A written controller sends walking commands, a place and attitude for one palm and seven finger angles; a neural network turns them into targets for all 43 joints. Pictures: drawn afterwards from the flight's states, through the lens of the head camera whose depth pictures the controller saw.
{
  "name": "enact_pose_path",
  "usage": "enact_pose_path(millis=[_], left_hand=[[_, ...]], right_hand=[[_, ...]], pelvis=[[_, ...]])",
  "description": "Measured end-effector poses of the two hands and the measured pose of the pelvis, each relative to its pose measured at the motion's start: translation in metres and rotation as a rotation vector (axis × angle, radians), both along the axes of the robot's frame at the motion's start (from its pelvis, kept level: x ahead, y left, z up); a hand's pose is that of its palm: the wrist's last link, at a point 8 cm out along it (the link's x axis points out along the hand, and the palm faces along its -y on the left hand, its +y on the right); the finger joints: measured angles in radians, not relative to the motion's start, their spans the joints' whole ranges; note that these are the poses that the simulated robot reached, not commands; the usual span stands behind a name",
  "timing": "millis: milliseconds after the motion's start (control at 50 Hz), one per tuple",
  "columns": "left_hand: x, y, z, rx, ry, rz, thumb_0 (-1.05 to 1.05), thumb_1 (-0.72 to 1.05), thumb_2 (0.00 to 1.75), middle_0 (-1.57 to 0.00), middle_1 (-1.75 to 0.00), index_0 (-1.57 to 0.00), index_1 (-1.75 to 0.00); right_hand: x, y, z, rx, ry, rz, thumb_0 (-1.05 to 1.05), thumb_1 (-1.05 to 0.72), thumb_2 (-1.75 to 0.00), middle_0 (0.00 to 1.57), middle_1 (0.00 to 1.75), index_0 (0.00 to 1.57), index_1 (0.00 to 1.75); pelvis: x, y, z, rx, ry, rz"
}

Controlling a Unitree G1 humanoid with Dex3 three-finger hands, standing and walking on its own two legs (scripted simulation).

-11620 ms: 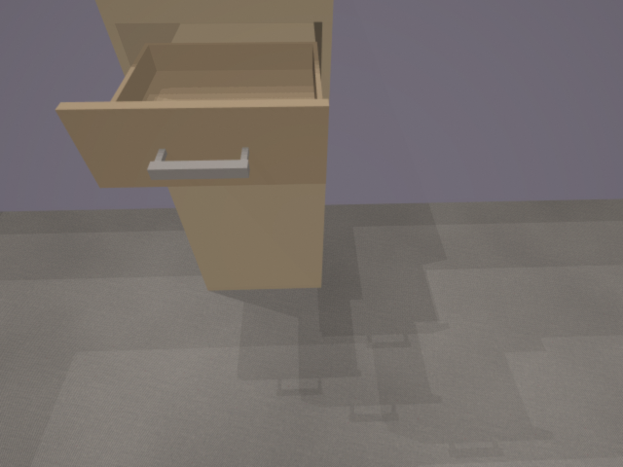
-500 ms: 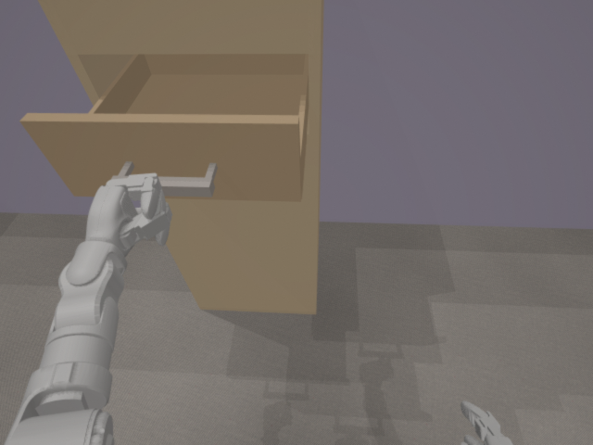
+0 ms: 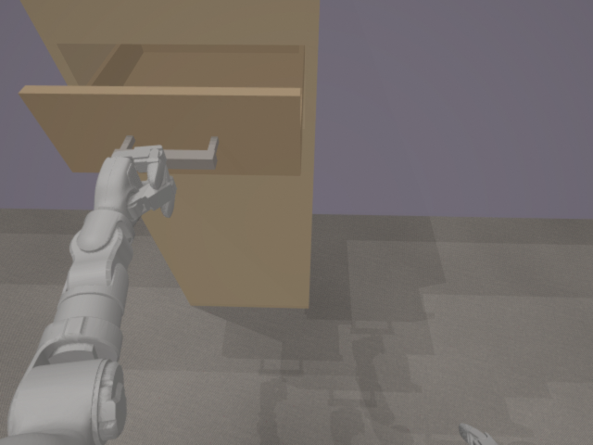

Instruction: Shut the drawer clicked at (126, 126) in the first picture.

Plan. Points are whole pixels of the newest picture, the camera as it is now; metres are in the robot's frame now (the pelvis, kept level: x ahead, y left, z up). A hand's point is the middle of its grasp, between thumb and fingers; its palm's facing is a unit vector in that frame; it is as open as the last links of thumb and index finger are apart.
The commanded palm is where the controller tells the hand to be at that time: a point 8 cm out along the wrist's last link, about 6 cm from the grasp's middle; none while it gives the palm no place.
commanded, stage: push the drawer shut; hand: left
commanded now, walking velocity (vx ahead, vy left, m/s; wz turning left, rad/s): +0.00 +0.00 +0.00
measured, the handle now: (168, 150) +0.49 +0.20 +0.12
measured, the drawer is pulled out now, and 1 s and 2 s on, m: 0.13 0.02 0.00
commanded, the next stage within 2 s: pull the fist back off the drawer in 1.38 s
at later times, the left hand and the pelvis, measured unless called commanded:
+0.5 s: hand (180, 157) +0.48 +0.18 +0.12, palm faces +0.00 -1.00 -0.02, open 3.3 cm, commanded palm +0.47 +0.23 +0.13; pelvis +0.00 +0.00 -0.01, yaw -1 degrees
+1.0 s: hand (185, 131) +0.54 +0.19 +0.13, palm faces -0.01 -1.00 -0.02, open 3.3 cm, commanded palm +0.53 +0.23 +0.13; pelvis +0.00 +0.01 -0.01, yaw -1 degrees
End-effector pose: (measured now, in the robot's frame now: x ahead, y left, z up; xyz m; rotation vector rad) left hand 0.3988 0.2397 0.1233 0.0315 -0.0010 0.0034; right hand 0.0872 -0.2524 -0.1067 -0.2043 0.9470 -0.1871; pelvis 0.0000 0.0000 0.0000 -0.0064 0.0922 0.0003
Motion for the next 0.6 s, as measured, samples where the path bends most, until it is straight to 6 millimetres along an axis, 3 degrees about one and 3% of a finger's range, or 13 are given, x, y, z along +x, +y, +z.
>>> enact_pose_path(millis=[200,600], left_hand=[[0.024,-0.003,0.001,-0.003,0.011,0.006,0.01,0.86,0.98,-1.40,-1.60,-1.40,-1.60],[0.071,-0.004,0.003,-0.009,0.027,-0.005,0.02,0.87,0.98,-1.40,-1.60,-1.40,-1.60]], right_hand=[[-0.022,-0.001,-0.006,-0.005,0.072,-0.019,0.01,-0.90,-0.90,0.20,0.30,0.20,0.30],[-0.093,-0.012,-0.009,-0.036,0.260,-0.116,0.01,-0.90,-0.90,0.20,0.30,0.20,0.30]], pelvis=[[-0.003,0.001,-0.003,-0.002,0.028,-0.001],[-0.005,0.000,-0.009,-0.011,0.104,-0.014]])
